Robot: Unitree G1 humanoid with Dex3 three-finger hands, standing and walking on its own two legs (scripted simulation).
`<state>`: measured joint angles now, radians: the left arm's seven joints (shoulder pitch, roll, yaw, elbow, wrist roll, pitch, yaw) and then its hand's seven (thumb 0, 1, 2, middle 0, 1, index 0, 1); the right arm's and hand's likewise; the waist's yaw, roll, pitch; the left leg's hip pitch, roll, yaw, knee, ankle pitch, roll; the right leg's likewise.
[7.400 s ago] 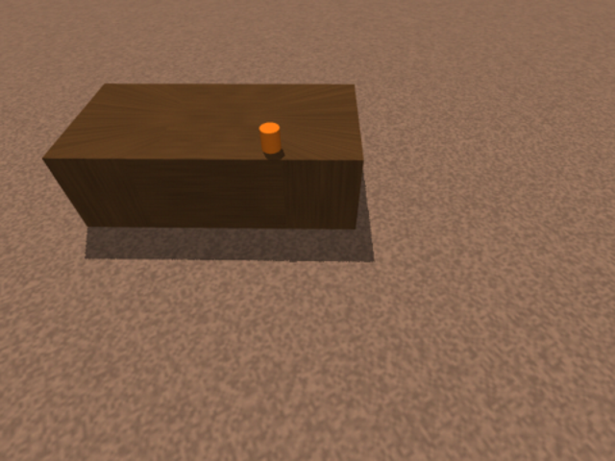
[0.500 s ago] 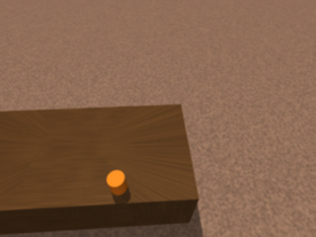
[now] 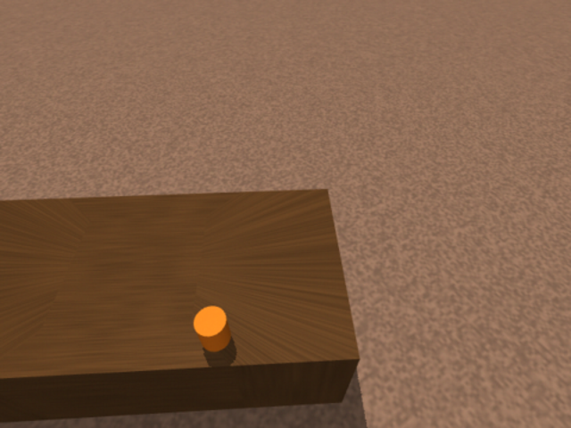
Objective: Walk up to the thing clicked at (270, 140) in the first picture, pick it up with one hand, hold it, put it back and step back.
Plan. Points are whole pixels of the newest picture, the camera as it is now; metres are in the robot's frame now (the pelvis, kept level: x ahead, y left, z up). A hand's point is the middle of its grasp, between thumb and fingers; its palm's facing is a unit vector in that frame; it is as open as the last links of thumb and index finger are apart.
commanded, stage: go down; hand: left
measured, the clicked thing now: (213, 329) +0.43 +0.21 -0.35
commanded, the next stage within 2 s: none
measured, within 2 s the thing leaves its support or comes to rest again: neither
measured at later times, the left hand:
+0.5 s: hand out of the picture +0.16 +0.27 -0.15, palm faces +0.04 -0.93 -0.36, open 14.1 cm
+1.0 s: hand out of the picture +0.17 +0.28 -0.14, palm faces +0.06 -0.94 -0.32, open 17.0 cm
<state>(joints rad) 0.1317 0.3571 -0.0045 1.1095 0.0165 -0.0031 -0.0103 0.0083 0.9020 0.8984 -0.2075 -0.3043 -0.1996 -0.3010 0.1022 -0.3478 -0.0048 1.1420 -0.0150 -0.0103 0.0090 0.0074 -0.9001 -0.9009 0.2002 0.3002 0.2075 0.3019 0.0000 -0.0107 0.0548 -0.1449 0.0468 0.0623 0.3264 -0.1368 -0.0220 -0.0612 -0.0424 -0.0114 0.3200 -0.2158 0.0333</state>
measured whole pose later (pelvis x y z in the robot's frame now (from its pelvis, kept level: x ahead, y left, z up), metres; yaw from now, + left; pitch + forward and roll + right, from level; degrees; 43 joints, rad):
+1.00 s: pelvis +0.03 +0.00 -0.03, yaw +2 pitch +9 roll -1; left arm 0.20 0.39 0.21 0.50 0.06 0.35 -0.16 0.00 -0.44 0.09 -0.07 -0.07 -0.05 -0.08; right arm 0.21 -0.26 -0.01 0.66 0.01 -0.12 -0.11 0.01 -0.86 -0.89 0.20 0.30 0.21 0.30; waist -0.02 0.01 -0.07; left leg -0.54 0.06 0.01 0.75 -0.36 -0.02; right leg -0.42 -0.04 -0.05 0.71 -0.44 0.03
